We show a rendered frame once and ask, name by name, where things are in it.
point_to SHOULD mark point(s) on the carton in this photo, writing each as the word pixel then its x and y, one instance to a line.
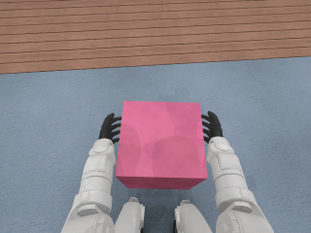
pixel 161 145

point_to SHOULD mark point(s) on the robot right shin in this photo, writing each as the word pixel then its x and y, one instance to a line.
pixel 183 203

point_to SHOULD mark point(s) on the left robot upper arm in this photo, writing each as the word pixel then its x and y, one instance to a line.
pixel 96 223

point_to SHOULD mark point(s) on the robot left hand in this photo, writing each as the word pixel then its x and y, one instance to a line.
pixel 107 128

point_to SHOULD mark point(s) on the right robot upper arm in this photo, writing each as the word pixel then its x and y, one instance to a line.
pixel 231 221

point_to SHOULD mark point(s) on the right robot forearm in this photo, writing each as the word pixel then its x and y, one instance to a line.
pixel 229 180

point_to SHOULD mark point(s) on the left robot forearm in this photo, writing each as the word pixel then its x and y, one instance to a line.
pixel 94 196

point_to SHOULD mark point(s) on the robot right hand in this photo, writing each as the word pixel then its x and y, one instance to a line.
pixel 214 127

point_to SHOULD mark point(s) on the robot right thigh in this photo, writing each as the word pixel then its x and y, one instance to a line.
pixel 190 220

